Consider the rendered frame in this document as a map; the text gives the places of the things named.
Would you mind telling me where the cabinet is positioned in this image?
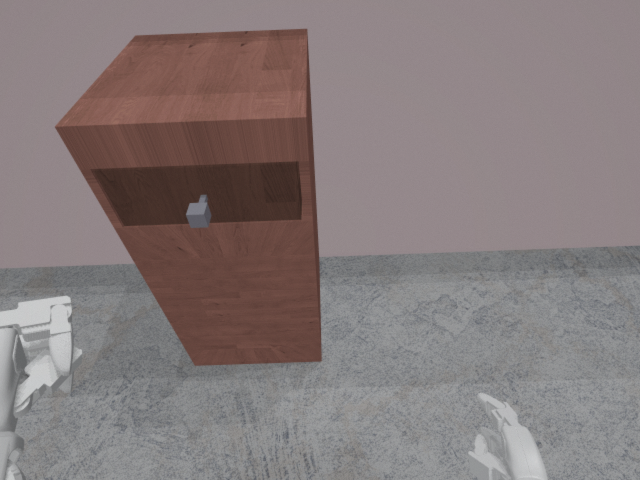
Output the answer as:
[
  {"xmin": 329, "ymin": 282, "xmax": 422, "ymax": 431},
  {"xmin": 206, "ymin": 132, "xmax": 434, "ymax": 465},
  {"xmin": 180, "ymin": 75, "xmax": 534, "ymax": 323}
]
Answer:
[{"xmin": 55, "ymin": 29, "xmax": 322, "ymax": 366}]

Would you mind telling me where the robot right hand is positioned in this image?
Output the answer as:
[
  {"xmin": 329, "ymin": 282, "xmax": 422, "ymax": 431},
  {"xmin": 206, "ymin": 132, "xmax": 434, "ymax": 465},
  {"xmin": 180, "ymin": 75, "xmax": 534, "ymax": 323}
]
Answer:
[{"xmin": 468, "ymin": 393, "xmax": 548, "ymax": 480}]

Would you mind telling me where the robot left forearm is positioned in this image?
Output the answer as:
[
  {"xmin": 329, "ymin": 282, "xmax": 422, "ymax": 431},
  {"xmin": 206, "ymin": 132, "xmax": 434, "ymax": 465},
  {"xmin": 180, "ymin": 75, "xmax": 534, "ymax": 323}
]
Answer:
[{"xmin": 0, "ymin": 431, "xmax": 26, "ymax": 480}]

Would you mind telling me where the drawer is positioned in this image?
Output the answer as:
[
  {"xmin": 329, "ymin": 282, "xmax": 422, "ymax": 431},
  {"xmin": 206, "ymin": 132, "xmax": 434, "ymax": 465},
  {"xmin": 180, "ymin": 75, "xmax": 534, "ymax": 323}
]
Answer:
[{"xmin": 94, "ymin": 161, "xmax": 302, "ymax": 226}]

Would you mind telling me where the robot left hand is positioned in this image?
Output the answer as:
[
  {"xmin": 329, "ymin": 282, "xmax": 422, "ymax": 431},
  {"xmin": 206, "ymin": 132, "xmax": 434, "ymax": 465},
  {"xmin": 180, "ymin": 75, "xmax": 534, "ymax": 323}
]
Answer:
[{"xmin": 0, "ymin": 296, "xmax": 82, "ymax": 432}]

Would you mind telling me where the handle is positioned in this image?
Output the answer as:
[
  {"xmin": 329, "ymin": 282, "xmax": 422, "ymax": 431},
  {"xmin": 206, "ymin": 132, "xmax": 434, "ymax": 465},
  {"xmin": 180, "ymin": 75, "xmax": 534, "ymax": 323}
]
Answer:
[{"xmin": 186, "ymin": 195, "xmax": 211, "ymax": 228}]

